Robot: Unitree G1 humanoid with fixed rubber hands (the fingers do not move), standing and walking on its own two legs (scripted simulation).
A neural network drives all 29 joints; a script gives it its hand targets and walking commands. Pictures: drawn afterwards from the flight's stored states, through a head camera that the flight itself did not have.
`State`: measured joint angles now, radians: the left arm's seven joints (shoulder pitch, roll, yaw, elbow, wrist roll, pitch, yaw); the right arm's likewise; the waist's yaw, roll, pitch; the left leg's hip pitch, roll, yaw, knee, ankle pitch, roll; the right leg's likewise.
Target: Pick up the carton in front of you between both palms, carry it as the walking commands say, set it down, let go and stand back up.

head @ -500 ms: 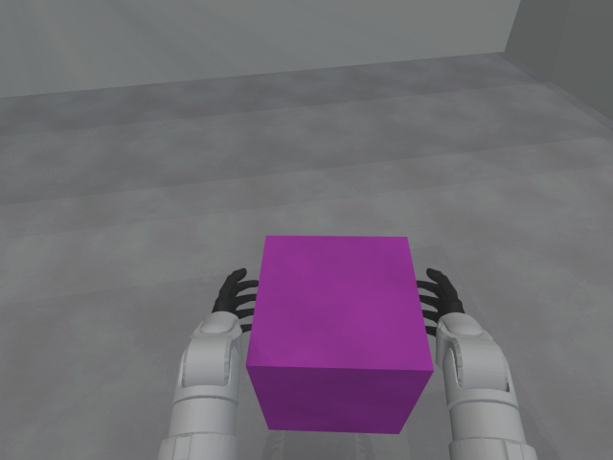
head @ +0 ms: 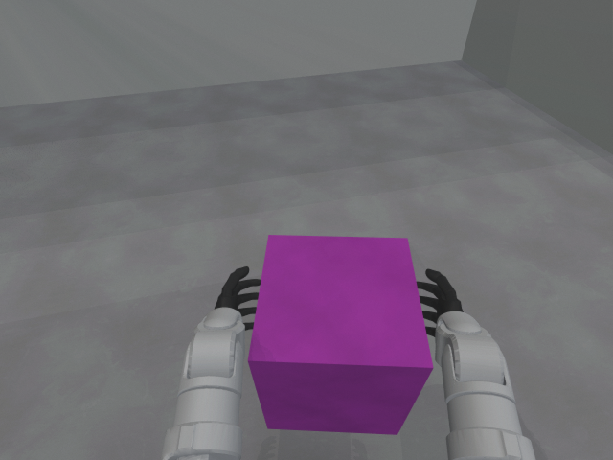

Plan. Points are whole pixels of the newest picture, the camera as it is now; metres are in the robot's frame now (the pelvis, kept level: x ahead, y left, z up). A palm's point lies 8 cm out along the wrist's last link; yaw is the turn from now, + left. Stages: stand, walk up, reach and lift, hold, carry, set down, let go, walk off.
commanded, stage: hold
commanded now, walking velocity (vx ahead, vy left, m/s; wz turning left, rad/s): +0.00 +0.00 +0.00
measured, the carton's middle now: (334, 337) +0.32 +0.00 -0.04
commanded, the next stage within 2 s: set down in 0.36 s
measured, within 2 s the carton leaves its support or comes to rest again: neither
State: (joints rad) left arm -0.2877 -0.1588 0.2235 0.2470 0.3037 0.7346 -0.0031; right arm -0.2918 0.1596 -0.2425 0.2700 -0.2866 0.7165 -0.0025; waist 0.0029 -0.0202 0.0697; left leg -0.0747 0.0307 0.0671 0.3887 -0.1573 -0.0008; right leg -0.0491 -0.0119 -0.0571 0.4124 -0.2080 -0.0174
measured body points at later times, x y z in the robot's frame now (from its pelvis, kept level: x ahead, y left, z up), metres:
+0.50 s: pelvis +0.00 +0.02 +0.00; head -0.04 +0.03 +0.45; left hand +0.31 +0.17 +0.04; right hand +0.31 -0.13 +0.04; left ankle +0.05 +0.12 -0.74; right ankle +0.02 -0.11 -0.74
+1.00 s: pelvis -0.02 +0.00 -0.06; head +0.19 +0.02 +0.33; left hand +0.37 +0.17 -0.15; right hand +0.38 -0.13 -0.15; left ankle +0.05 +0.13 -0.74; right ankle +0.03 -0.11 -0.74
